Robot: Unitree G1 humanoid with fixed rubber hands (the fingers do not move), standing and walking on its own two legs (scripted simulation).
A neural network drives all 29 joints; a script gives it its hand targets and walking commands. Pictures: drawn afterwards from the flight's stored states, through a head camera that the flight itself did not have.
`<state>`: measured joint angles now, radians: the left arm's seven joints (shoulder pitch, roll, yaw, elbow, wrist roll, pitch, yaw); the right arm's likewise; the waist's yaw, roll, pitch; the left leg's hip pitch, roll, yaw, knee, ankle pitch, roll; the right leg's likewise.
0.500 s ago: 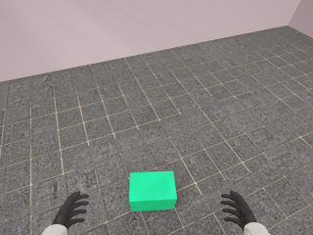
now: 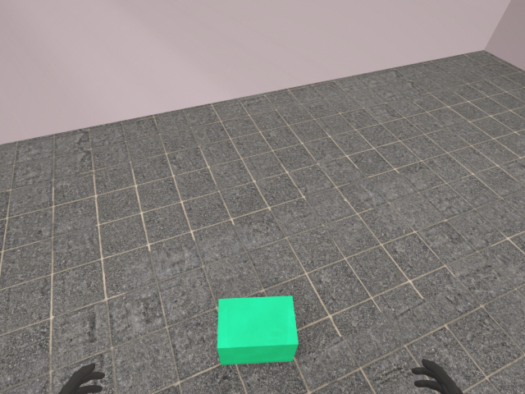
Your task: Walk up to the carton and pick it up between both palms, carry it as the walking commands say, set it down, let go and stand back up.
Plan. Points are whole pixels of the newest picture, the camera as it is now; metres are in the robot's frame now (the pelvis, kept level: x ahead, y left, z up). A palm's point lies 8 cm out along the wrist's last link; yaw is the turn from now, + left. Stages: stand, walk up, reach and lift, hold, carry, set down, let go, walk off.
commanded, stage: stand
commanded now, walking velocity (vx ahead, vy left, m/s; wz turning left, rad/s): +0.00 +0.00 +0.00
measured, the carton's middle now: (256, 330) +0.45 -0.01 -0.68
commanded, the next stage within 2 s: none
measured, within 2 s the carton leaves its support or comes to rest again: neither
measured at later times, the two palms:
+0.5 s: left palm out of the picture +0.10 +0.30 -0.09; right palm out of the picture +0.09 -0.30 -0.09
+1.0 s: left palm out of the picture +0.07 +0.31 -0.10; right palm out of the picture +0.07 -0.31 -0.10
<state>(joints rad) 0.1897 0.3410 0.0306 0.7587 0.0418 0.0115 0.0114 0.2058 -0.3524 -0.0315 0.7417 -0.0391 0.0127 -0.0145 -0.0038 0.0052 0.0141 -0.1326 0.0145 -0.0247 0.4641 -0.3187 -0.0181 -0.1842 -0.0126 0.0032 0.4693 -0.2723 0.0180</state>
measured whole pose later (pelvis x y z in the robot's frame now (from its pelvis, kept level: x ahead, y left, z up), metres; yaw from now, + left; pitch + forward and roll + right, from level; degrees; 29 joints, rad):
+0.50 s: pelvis -0.01 +0.00 +0.00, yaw +0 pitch -2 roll +0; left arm 0.15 0.37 0.01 0.92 0.03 0.00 0.02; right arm 0.18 -0.37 -0.01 0.89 -0.03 0.00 -0.02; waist 0.00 0.01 0.02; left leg -0.09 0.02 -0.03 0.40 -0.28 -0.02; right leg -0.14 -0.01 0.00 0.41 -0.23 0.01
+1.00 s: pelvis -0.02 +0.00 +0.01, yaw +0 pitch -2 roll +0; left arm 0.13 0.38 0.01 1.01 0.02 -0.01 0.01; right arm 0.16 -0.38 0.00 0.98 -0.02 0.00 -0.01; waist 0.01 0.00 0.02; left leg -0.09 0.02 -0.03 0.37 -0.24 -0.02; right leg -0.14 -0.01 0.00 0.37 -0.19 0.01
